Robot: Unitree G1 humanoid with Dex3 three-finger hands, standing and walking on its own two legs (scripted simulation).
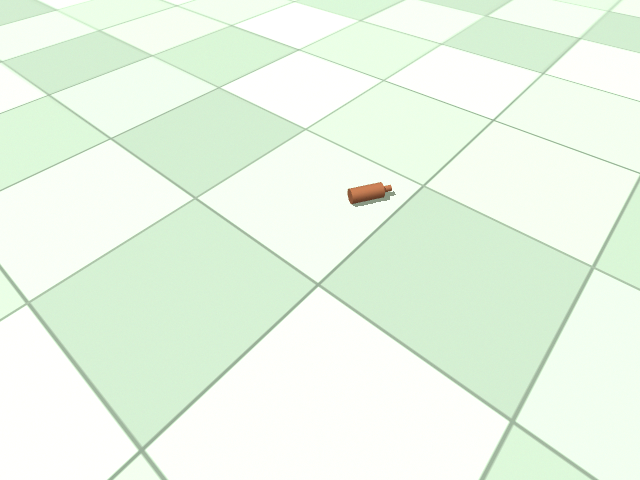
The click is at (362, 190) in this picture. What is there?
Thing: lying bottle
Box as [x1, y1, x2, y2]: [348, 182, 391, 203]
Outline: 390,185 384,186 381,182 350,188 348,189 348,198 351,203 382,197 385,191 391,190
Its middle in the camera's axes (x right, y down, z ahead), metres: +0.23 -0.23 +1.85
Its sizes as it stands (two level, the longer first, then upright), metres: 0.202 0.072 0.072
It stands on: the floor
